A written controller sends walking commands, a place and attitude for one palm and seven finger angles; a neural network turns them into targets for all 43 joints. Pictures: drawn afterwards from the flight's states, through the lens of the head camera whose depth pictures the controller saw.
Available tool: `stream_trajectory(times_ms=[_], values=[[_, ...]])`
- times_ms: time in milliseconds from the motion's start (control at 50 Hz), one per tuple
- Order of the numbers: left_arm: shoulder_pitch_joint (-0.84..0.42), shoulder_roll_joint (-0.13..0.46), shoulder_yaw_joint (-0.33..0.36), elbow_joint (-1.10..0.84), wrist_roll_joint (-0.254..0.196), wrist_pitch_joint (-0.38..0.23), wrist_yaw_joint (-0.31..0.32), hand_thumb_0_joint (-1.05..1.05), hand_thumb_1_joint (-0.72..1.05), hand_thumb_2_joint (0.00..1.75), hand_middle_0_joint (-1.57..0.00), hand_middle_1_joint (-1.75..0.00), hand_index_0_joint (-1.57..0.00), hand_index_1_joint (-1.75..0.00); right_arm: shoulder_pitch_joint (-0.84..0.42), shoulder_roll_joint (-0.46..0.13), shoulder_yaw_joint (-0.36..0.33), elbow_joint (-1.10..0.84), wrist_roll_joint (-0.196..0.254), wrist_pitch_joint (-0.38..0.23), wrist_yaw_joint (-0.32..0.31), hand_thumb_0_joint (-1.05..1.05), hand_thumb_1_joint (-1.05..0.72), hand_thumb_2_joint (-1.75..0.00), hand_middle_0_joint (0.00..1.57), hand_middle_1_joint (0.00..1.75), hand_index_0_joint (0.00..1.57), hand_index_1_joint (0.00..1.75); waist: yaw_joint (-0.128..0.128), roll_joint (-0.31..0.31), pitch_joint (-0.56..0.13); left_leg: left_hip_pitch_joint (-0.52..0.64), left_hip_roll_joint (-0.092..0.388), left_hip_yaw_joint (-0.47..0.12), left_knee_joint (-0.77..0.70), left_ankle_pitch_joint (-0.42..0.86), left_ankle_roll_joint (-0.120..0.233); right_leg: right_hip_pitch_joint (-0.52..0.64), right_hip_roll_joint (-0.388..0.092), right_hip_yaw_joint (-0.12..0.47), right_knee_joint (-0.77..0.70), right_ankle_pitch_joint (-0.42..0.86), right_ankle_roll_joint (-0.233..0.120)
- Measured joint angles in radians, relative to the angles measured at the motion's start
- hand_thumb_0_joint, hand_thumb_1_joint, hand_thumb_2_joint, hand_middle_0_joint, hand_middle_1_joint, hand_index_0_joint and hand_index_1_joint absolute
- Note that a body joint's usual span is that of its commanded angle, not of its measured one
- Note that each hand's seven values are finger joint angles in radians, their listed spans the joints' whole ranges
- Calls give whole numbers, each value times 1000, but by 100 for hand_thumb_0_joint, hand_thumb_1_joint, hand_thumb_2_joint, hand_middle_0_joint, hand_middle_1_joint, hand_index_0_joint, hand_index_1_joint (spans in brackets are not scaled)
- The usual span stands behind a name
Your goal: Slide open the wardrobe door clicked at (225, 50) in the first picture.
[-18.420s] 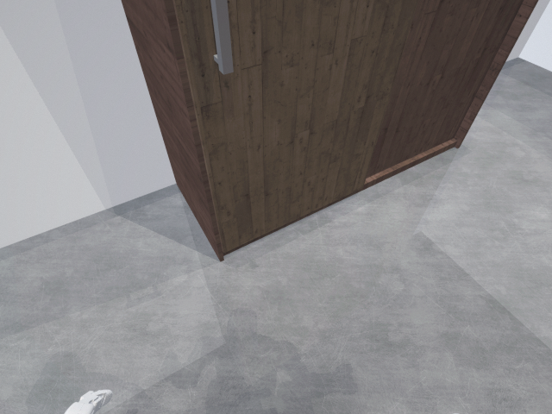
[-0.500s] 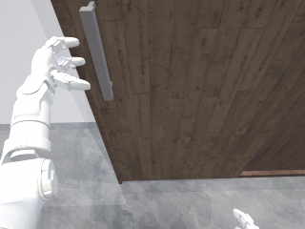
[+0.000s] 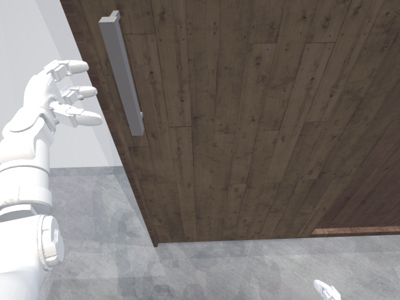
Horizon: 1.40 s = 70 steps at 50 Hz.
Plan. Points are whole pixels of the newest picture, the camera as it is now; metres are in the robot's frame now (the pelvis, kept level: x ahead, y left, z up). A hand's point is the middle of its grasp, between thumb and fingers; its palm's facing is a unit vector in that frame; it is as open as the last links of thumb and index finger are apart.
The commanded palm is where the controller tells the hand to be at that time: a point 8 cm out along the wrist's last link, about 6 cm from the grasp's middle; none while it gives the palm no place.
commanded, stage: move the hooked fingers beside the handle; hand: left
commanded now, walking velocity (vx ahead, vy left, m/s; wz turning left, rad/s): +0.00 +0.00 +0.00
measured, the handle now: (128, 80) +0.50 +0.17 +0.21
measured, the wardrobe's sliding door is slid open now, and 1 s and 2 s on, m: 0.00 0.00 0.00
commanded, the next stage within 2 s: none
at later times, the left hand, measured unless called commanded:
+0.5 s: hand (91, 92) +0.44 +0.23 +0.22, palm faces +0.07 -1.00 +0.01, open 14.0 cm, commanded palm +0.42 +0.28 +0.21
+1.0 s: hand (90, 98) +0.42 +0.23 +0.21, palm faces +0.11 -0.99 -0.04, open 14.0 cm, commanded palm +0.41 +0.27 +0.22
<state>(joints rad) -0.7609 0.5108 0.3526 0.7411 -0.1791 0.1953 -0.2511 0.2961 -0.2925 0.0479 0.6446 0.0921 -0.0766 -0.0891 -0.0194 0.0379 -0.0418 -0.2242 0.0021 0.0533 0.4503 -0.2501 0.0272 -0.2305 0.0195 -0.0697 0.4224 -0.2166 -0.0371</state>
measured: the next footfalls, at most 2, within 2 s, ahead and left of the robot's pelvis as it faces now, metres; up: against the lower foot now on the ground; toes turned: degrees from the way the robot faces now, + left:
none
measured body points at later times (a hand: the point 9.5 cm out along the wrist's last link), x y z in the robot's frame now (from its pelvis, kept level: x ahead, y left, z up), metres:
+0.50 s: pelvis +0.00 +0.00 +0.00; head +0.01 -0.01 +0.45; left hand +0.43 +0.28 +0.22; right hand +0.09 -0.26 -0.11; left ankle -0.01 +0.10 -0.74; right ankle +0.00 -0.10 -0.74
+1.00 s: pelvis +0.00 +0.01 +0.00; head +0.01 -0.01 +0.45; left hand +0.41 +0.28 +0.22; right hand +0.15 -0.24 -0.10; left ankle -0.01 +0.10 -0.74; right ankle +0.00 -0.10 -0.74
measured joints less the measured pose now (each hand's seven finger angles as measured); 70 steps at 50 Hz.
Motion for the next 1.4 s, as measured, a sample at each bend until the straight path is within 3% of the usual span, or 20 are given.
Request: stream_trajectory(times_ms=[60,160,300,460,620,720,780,880,1040,1200,1340,1400], values=[[-2,5,-8,20,1,1,1,-1,-50,29,-30,-120,-30,-120,-17,-2,0,-11,1,-3,-3,1,-90,-90,20,30,20,30,2,3,5,-12,-1,-4,4,4,0,-10,-1,-5,3,3,-1],[-39,-10,-23,31,-5,-55,-5,-1,-50,29,-30,-120,-30,-120,-30,5,9,-5,-2,-16,-10,1,-90,-90,20,30,20,30,7,-8,17,-24,0,-16,15,5,-2,-14,-1,-16,6,4,-3],[-154,27,-29,184,14,-69,-8,-1,-51,29,-30,-120,-30,-120,-23,11,20,6,-5,-20,-8,1,-90,-90,20,30,21,30,-16,-7,10,-52,-3,-20,27,3,-1,-41,-4,-20,17,1,-2],[-69,2,-5,111,-4,-113,-26,-1,-50,30,-30,-120,-30,-120,44,6,7,12,-6,-7,2,1,-90,-90,20,30,21,30,-15,5,-2,-40,-2,7,16,-6,6,-43,-3,7,17,-4,5],[-36,1,6,52,28,-76,16,-1,-50,30,-30,-120,-30,-120,57,8,0,8,-9,-5,3,1,-90,-90,20,30,21,30,-23,-2,10,-31,-1,9,16,-12,6,-32,-1,10,11,-5,7],[-3,-26,8,-43,-3,-76,3,-1,-50,30,-30,-120,-30,-120,46,6,-4,9,-12,-8,6,1,-90,-90,20,30,20,30,-7,2,1,-13,-4,12,2,-11,8,-16,-3,14,0,-4,10],[0,-34,-3,-51,-17,-46,-8,-1,-50,30,-30,-120,-30,-120,30,9,-2,8,-6,-5,8,1,-90,-90,20,30,20,30,0,2,-13,-6,-5,11,3,-14,9,-9,-4,13,2,-9,11],[0,-39,-29,-18,0,21,18,-1,-50,29,-30,-120,-30,-120,-12,10,1,-10,-3,5,10,1,-90,-90,20,30,20,30,4,7,-11,-12,-9,2,11,-14,9,-13,-9,4,12,-13,11],[-3,-84,-59,-98,1,-45,51,-1,-50,30,-30,-120,-30,-120,-41,22,12,-11,-12,-8,-2,1,-90,-90,20,30,20,30,20,-2,12,-5,-10,-13,9,-5,5,3,-10,-11,4,-8,7],[-117,-12,-37,124,19,13,35,-1,-50,29,-31,-120,-30,-120,-38,23,23,-3,-9,14,-3,1,-90,-90,20,30,21,30,-8,2,-8,-25,-8,-12,7,0,2,-22,-8,-10,10,-6,3],[-17,-21,-10,18,5,-84,12,-1,-50,30,-30,-120,-30,-120,23,11,6,3,-9,15,-6,1,-90,-90,20,30,21,30,-3,0,12,-14,0,-1,4,-2,0,-15,1,2,5,-2,0],[-19,-27,-6,-7,-5,-91,-2,-1,-50,30,-30,-120,-30,-120,37,9,5,21,-7,11,-8,1,-90,-90,20,30,21,30,-3,-9,8,-5,3,-3,6,-6,-2,-3,3,-1,1,-4,-2]])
